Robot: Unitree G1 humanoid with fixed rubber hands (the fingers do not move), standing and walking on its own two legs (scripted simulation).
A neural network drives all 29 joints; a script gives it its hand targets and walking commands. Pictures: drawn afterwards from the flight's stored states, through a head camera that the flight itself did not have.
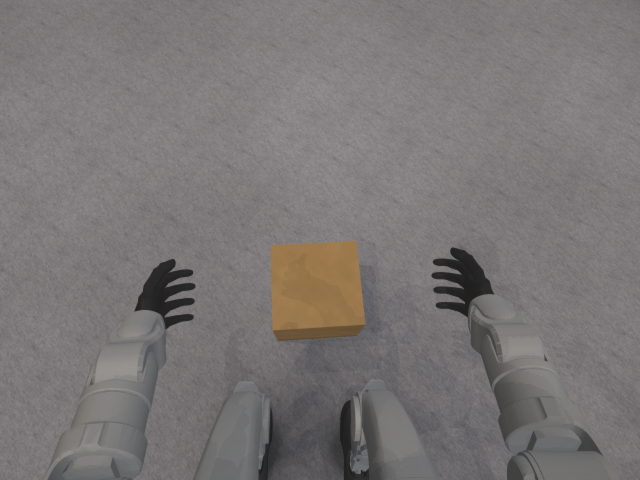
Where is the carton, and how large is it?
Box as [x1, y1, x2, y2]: [271, 241, 365, 340]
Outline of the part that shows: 355,241 271,245 272,330 278,340 356,335 365,324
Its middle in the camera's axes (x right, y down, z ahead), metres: -0.01 +0.15 +1.03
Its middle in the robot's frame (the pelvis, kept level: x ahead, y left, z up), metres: +0.48 -0.01 -0.59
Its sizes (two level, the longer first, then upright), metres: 0.217 0.211 0.183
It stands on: the floor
